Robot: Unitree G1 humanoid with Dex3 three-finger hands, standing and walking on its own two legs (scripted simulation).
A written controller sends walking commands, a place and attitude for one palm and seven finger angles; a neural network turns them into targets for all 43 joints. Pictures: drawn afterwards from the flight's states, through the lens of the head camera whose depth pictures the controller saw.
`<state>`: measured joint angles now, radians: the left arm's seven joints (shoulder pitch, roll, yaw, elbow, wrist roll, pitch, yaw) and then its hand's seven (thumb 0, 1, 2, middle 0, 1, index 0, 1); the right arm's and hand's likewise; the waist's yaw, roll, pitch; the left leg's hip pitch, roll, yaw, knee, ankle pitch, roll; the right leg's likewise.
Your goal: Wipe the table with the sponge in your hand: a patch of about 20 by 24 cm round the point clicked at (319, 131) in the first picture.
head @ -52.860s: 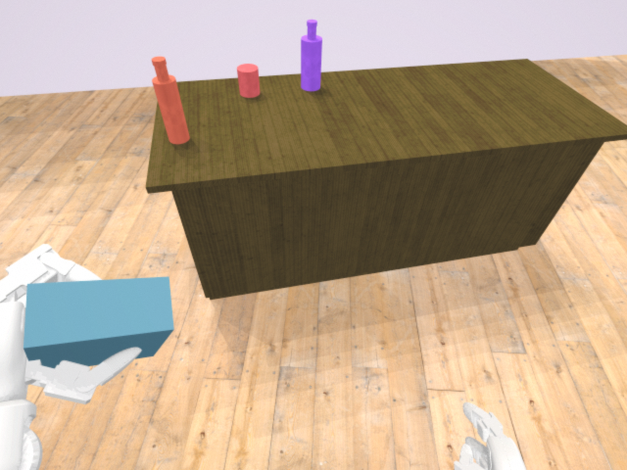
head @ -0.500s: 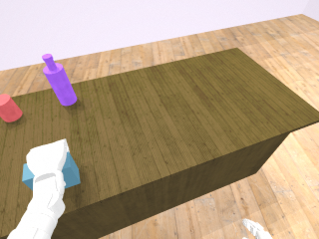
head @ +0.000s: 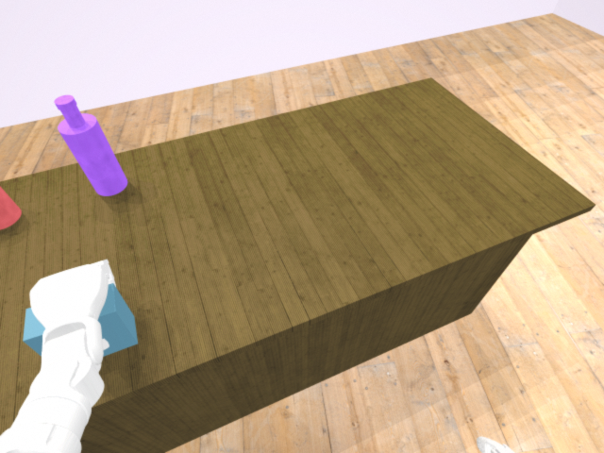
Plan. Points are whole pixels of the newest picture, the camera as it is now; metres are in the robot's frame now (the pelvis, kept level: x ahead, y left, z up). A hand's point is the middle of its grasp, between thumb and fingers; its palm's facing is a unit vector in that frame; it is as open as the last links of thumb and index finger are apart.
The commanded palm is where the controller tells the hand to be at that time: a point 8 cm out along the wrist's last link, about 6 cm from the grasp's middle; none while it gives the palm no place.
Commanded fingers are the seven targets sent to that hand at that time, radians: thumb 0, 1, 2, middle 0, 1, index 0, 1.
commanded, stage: slide across to the third lane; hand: left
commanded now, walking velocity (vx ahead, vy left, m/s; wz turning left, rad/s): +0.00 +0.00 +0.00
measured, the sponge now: (91, 333) +0.29 +0.34 -0.06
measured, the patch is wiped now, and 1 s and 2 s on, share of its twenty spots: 0.90 0.90 0.90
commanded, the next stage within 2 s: wipe forward along the third lane in 1.70 s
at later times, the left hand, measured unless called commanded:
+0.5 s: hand (97, 311) +0.31 +0.32 -0.01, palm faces -0.10 +0.02 -0.99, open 9.4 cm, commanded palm +0.29 +0.26 +0.03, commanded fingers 0.00 0.10 1.30 -1.20 -1.60 -1.20 -1.60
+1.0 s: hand (123, 305) +0.32 +0.29 -0.01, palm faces -0.10 +0.01 -0.99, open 9.4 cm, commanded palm +0.30 +0.24 +0.03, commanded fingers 0.00 0.10 1.30 -1.20 -1.60 -1.20 -1.60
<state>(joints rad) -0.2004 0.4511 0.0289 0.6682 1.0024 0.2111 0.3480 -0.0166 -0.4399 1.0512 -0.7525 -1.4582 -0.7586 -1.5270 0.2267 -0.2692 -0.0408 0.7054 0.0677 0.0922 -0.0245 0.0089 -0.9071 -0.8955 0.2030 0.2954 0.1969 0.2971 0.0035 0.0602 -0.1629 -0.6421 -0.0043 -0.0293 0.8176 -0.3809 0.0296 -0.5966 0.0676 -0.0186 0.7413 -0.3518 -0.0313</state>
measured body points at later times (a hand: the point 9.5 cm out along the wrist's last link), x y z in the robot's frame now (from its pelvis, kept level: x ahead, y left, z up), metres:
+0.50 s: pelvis +0.00 +0.01 +0.00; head +0.03 +0.00 +0.45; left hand +0.31 +0.32 +0.04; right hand +0.16 -0.22 -0.12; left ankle +0.01 +0.10 -0.71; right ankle +0.00 -0.11 -0.71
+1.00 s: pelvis +0.00 +0.01 +0.01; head +0.02 +0.00 +0.45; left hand +0.32 +0.28 +0.04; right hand +0.16 -0.23 -0.12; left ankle +0.01 +0.10 -0.71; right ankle +0.00 -0.11 -0.71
